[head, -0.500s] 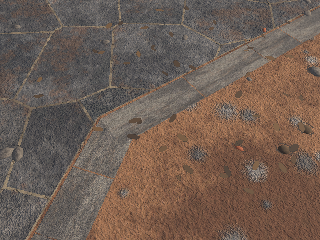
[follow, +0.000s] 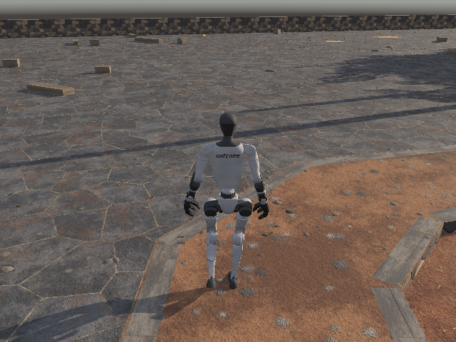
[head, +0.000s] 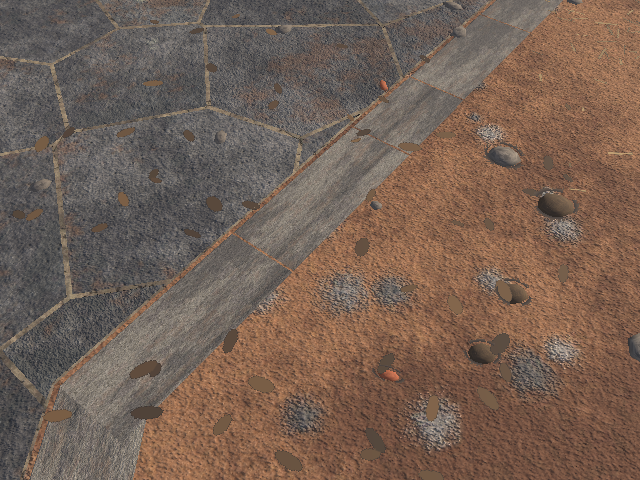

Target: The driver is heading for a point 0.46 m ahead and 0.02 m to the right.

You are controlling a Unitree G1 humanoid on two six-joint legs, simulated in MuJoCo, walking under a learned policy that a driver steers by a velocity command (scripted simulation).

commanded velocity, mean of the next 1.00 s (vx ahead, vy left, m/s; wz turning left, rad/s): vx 0.30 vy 0.00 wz -0.27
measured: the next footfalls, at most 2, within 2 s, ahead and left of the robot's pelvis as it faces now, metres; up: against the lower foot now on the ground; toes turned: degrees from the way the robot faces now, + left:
left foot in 0.40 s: +0.42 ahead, +0.10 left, +0.00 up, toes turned -12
right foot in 0.82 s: +0.42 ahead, -0.11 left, +0.00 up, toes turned -14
